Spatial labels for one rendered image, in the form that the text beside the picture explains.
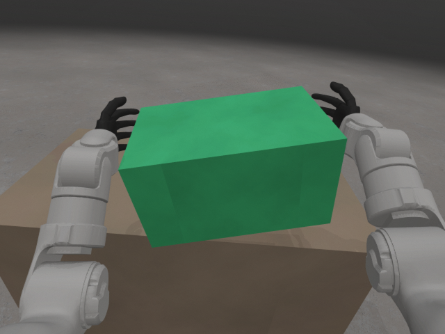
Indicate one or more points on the robot right forearm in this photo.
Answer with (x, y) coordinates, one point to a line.
(395, 196)

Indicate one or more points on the carton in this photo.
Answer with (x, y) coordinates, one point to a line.
(231, 166)

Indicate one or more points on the robot left forearm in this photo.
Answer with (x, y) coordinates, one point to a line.
(75, 222)

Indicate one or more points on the right robot hand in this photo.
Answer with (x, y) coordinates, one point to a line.
(343, 109)

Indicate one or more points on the pedestal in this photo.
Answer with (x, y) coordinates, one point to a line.
(308, 280)

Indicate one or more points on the robot right upper arm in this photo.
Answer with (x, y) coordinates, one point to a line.
(408, 264)

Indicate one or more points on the left robot hand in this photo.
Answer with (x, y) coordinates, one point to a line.
(109, 116)

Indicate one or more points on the robot left upper arm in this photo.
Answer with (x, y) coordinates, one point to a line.
(63, 297)

